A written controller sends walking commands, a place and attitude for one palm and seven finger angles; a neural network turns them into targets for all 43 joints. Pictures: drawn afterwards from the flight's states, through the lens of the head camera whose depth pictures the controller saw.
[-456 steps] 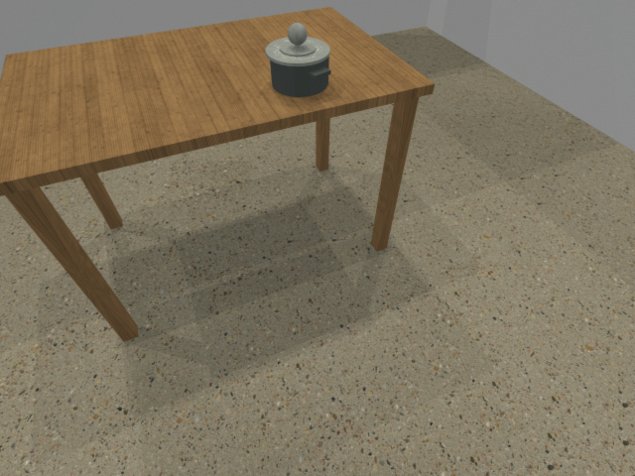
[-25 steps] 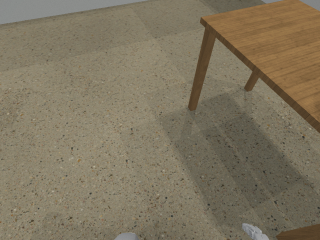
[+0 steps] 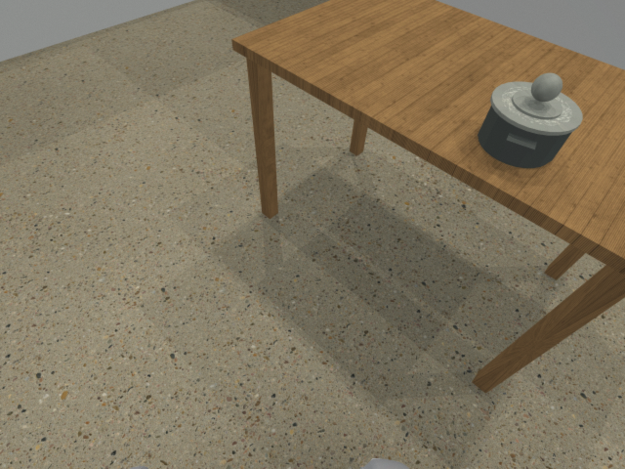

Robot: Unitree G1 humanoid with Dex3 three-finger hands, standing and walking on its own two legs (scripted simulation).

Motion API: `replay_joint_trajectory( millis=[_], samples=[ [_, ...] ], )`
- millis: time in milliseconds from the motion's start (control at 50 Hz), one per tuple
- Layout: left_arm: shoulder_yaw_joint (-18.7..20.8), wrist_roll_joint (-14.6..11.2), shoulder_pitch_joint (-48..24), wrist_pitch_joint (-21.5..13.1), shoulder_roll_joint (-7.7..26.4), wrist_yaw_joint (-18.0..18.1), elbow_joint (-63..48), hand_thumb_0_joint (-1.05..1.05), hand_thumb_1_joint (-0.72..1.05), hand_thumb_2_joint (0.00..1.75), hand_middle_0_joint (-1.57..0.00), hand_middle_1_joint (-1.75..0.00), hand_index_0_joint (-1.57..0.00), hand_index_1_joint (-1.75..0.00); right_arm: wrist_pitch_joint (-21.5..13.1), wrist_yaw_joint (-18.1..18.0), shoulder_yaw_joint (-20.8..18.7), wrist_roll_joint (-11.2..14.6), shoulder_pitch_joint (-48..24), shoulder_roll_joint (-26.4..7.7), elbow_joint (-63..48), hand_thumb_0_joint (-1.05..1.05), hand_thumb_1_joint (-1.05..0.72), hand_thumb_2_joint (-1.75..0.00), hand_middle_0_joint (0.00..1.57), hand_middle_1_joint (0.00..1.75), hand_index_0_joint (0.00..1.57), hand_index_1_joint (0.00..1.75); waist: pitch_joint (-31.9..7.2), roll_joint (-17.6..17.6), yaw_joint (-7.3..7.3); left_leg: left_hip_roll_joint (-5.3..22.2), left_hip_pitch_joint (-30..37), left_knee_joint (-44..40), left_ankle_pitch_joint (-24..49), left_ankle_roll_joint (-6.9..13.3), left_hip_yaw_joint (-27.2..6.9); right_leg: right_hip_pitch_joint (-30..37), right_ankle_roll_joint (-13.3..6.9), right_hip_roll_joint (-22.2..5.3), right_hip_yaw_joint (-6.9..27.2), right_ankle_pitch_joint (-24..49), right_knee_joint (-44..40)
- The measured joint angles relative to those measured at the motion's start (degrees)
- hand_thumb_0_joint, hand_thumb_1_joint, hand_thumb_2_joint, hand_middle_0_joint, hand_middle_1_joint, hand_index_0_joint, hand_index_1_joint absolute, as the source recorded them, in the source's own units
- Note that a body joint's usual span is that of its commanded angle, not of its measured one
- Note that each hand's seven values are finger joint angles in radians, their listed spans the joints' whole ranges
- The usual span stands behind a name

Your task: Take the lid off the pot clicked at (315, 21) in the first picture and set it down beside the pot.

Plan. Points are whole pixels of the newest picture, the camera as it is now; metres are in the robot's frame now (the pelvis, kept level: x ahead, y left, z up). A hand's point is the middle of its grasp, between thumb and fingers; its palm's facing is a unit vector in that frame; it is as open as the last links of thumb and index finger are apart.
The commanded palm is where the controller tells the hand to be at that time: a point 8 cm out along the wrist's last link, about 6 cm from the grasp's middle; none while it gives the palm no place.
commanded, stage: turn to face it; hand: left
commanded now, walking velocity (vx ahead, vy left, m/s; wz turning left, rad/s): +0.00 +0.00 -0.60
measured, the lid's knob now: (546, 87) +0.75 -0.41 +0.10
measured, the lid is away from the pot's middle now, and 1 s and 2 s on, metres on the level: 0.00 0.00 0.00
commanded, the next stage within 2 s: take the last steps up to it in 1.16 s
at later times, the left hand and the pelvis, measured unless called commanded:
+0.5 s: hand out of the picture +0.13 +0.12 -0.15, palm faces -0.24 -0.94 -0.26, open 7.4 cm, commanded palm none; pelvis +0.01 -0.06 +0.00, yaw -17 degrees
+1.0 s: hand (247, 410) +0.22 +0.11 -0.17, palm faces -0.52 -0.82 -0.24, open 7.4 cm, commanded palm none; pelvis +0.04 -0.04 +0.00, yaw -34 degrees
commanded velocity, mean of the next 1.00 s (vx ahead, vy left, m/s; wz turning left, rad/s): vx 0.00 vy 0.00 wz -0.54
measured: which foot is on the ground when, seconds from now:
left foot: down 0.00-0.10, up 0.12-0.66, down 0.68-1.00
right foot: up 0.00-0.08, down 0.10-0.68, up 0.70-1.00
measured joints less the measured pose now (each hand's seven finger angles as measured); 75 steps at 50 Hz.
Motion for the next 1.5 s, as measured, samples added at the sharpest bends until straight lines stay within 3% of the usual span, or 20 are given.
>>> replay_joint_trajectory(
  millis=[80, 100, 160, 260, 500, 600, 660, 680, 740, 800, 860, 980, 1040, 1080, 1100, 1160, 1240, 1380, 1460, 1500],
  samples=[
    [-0.9, -0.1, -1.8, -1.5, -1.2, -0.1, -1.3, 0.01, 0.91, 0.90, -0.20, -0.30, -0.19, -0.30, 0.3, 0.4, -1.0, 0.0, 1.4, -1.9, 1.2, 0.01, -0.90, -0.90, 0.21, 0.30, 0.21, 0.30, 0.2, 1.9, -1.14, 2.5, -1.4, 5.1, -2.8, -2.1, 2.6, 5.4, -2.2, 1.0, -2.2, 4.2, -13.4],
    [-1.2, 0.0, -2.0, -2.4, -1.2, 0.0, -1.7, 0.01, 0.91, 0.90, -0.20, -0.30, -0.19, -0.30, 0.5, 0.6, -1.1, 0.2, 1.9, -2.4, 1.4, 0.01, -0.90, -0.90, 0.21, 0.30, 0.21, 0.30, 0.0, 2.3, -1.18, 3.5, -2.8, 8.5, -4.0, -2.8, 2.6, 6.6, -4.4, 1.5, -2.3, 6.2, -16.6],
    [-2.0, -0.3, -2.7, -4.1, -2.2, 1.0, -2.0, 0.01, 0.91, 0.90, -0.20, -0.30, -0.20, -0.30, 2.5, 0.3, -1.4, 0.5, 0.5, -3.7, 2.0, 0.01, -0.90, -0.90, 0.20, 0.30, 0.20, 0.30, 0.6, 3.9, -1.68, 2.5, -10.3, 25.3, -12.0, -4.2, -6.2, 5.7, -7.9, 3.3, -1.6, 5.1, -15.0],
    [-2.3, -0.7, -1.5, -4.2, -2.8, 1.8, -1.8, 0.01, 0.90, 0.90, -0.20, -0.30, -0.20, -0.30, 2.9, 0.4, -1.5, 0.3, -3.0, -3.7, 1.1, 0.01, -0.91, -0.90, 0.20, 0.30, 0.20, 0.30, 0.0, 3.1, -0.91, 0.6, -17.7, 35.5, -5.4, -5.6, -12.7, 8.0, -8.8, 5.1, 2.0, 9.1, -21.6],
    [-2.2, -0.3, 2.9, -4.0, -3.4, 1.4, -0.3, 0.01, 0.90, 0.90, -0.20, -0.30, -0.20, -0.30, 2.2, 0.2, -1.0, 0.4, -9.6, -2.7, -1.5, 0.01, -0.90, -0.90, 0.20, 0.30, 0.20, 0.30, -1.0, 2.1, 2.17, -2.5, -17.6, 25.8, -3.1, -6.5, -16.5, 9.3, -9.5, 9.1, 8.8, 12.3, -26.4],
    [-1.6, -0.1, 4.8, -3.3, -2.5, 1.7, 0.5, 0.01, 0.90, 0.90, -0.20, -0.30, -0.20, -0.30, 1.8, -0.1, -0.7, 1.0, -11.3, -1.9, -2.8, 0.01, -0.90, -0.90, 0.20, 0.30, 0.20, 0.30, -1.3, 0.7, 3.76, -5.3, -13.1, 15.9, -5.2, -5.2, -16.5, 8.6, -8.6, 10.3, 12.0, 12.2, -25.7],
    [-1.1, -0.3, 5.5, -2.7, -1.4, 1.8, 1.1, 0.01, 0.90, 0.90, -0.20, -0.30, -0.20, -0.30, 0.8, -0.3, -0.3, 1.4, -11.4, -1.3, -3.9, 0.01, -0.90, -0.90, 0.20, 0.30, 0.20, 0.30, -1.6, -0.4, 3.91, -6.5, -8.1, 4.6, -0.4, -4.2, -16.1, 7.4, -7.5, 11.2, 13.9, 11.4, -23.8],
    [-0.9, -0.6, 5.7, -2.5, -1.0, 1.7, 1.1, 0.01, 0.90, 0.90, -0.20, -0.30, -0.20, -0.30, 0.3, -0.4, -0.1, 1.3, -11.1, -1.2, -4.3, 0.01, -0.90, -0.90, 0.20, 0.30, 0.20, 0.30, -1.9, -0.5, 3.65, -6.4, -6.5, 1.0, 1.8, -2.5, -16.0, 6.5, -7.1, 11.8, 14.3, 10.6, -22.1],
    [0.0, -0.4, 4.8, -1.8, 0.5, 1.4, 1.5, 0.01, 0.90, 0.90, -0.20, -0.30, -0.20, -0.30, 0.1, -0.3, 0.6, 0.7, -10.2, -0.3, -4.7, 0.01, -0.90, -0.90, 0.21, 0.30, 0.21, 0.30, -1.2, -2.5, 3.65, -6.4, -5.5, 1.0, 2.0, 0.8, -13.7, 1.1, -4.5, 10.5, 10.9, 0.4, -6.6],
    [0.6, 0.1, 4.5, -1.8, 1.6, 0.6, 1.4, 0.01, 0.90, 0.90, -0.20, -0.30, -0.20, -0.30, 0.2, -0.5, 1.2, 0.3, -8.6, 0.3, -4.5, 0.01, -0.90, -0.90, 0.21, 0.30, 0.21, 0.30, -1.1, -2.8, 3.54, -5.3, -3.2, -1.3, 2.2, 0.9, -11.7, -3.3, -2.4, 7.7, 7.2, 0.6, 7.5],
    [0.6, 0.1, 4.0, -1.6, 2.0, 0.3, 1.2, 0.01, 0.91, 0.90, -0.20, -0.30, -0.20, -0.30, -0.1, -0.6, 1.4, 0.2, -7.0, 0.4, -3.9, 0.01, -0.90, -0.90, 0.21, 0.30, 0.21, 0.30, -0.9, -2.3, 3.08, -4.2, -1.6, -2.7, 2.4, 0.8, -10.0, -4.4, -1.1, 4.8, 5.5, 1.1, 11.3],
    [-0.2, -0.1, 1.4, -1.1, 1.2, 0.3, 0.7, 0.01, 0.91, 0.90, -0.20, -0.30, -0.19, -0.30, -0.3, -0.1, 0.9, 0.0, -3.6, 0.0, -1.8, 0.01, -0.90, -0.90, 0.21, 0.30, 0.21, 0.30, -0.1, -0.3, 1.32, -1.9, -0.4, -1.6, 0.7, -0.1, -7.1, -0.4, -0.8, 1.3, 2.1, -0.5, -0.5],
    [-0.9, -0.2, -0.3, -1.5, 0.3, 0.3, 0.3, 0.01, 0.91, 0.90, -0.20, -0.30, -0.19, -0.30, -0.1, 0.1, 0.3, -0.1, -2.0, -0.8, -0.5, 0.01, -0.90, -0.90, 0.21, 0.30, 0.21, 0.30, 0.1, 0.8, 0.05, -0.8, -0.8, 0.8, -1.1, -1.0, -5.6, 2.7, -1.8, 1.4, 0.5, -0.2, -7.7],
    [-1.4, -0.2, -1.0, -2.4, -0.4, 0.3, -0.1, 0.01, 0.91, 0.90, -0.20, -0.30, -0.19, -0.30, 0.2, 0.3, -0.1, 0.0, -0.7, -1.5, 0.4, 0.01, -0.90, -0.90, 0.21, 0.30, 0.21, 0.30, -0.1, 1.5, -0.44, 0.0, -1.5, 3.6, -2.9, -2.0, -4.8, 6.2, -2.6, 1.8, -0.6, 5.4, -15.7],
    [-1.6, 0.0, -1.2, -3.2, -0.6, 0.3, -0.3, 0.01, 0.91, 0.90, -0.20, -0.30, -0.19, -0.30, 0.4, 0.3, -0.3, 0.3, 0.0, -2.0, 0.8, 0.01, -0.90, -0.90, 0.21, 0.30, 0.21, 0.30, -0.4, 1.9, -0.63, 0.5, -2.6, 6.3, -4.1, -2.5, -4.6, 7.6, -4.4, 2.1, -0.8, 8.0, -18.8],
    [-2.6, -0.2, -2.1, -4.5, -2.5, 1.1, -0.3, 0.01, 0.91, 0.90, -0.20, -0.30, -0.19, -0.30, 2.1, -0.2, -0.8, 0.7, 0.0, -3.3, 2.6, 0.01, -0.90, -0.90, 0.21, 0.30, 0.21, 0.30, -0.3, 4.1, -1.53, 0.0, -8.4, 19.9, -12.1, -2.8, -9.8, 7.3, -6.7, 3.4, -0.9, 5.8, -17.5],
    [-2.8, -0.2, -2.0, -4.3, -3.9, 2.1, -0.1, 0.01, 0.90, 0.90, -0.20, -0.30, -0.20, -0.30, 2.6, -0.2, -0.8, 0.5, -0.6, -3.1, 3.8, 0.01, -0.90, -0.90, 0.20, 0.30, 0.20, 0.30, -0.8, 3.6, -1.31, -1.3, -13.8, 29.8, -9.8, -3.3, -12.5, 9.3, -6.9, 4.0, 0.4, 7.3, -21.5],
    [-3.2, 0.1, -0.5, -4.6, -4.8, 1.9, 2.0, 0.01, 0.90, 0.90, -0.20, -0.30, -0.20, -0.30, 0.9, 0.3, 0.0, 0.3, -2.0, -1.2, 3.7, 0.01, -0.91, -0.90, 0.20, 0.30, 0.20, 0.30, -1.7, 1.8, -0.41, -2.4, -12.3, 18.5, -5.6, -3.7, -13.2, 12.1, -7.0, 4.9, 2.6, 9.1, -26.0],
    [-2.9, 0.0, 2.1, -5.1, -4.6, 1.4, 3.9, 0.01, 0.90, 0.90, -0.20, -0.30, -0.20, -0.30, -1.1, 0.9, 0.5, 0.1, -0.5, -0.1, 4.2, 0.01, -0.90, -0.90, 0.20, 0.30, 0.20, 0.30, -3.7, 0.9, 0.42, -3.8, -6.4, 6.0, -1.6, -2.7, -11.7, 13.6, -6.3, 5.1, 2.8, 7.1, -25.0],
    [-2.5, -0.2, 3.7, -4.9, -4.1, 1.3, 4.8, 0.01, 0.90, 0.90, -0.20, -0.30, -0.20, -0.30, -2.1, 0.9, 0.7, -0.1, 0.6, 0.5, 4.6, 0.01, -0.90, -0.90, 0.20, 0.30, 0.20, 0.30, -4.8, -0.2, 0.57, -4.8, -4.3, 2.8, -0.8, -0.7, -11.1, 12.9, -6.2, 4.7, 3.0, 3.9, -21.2]
  ],
)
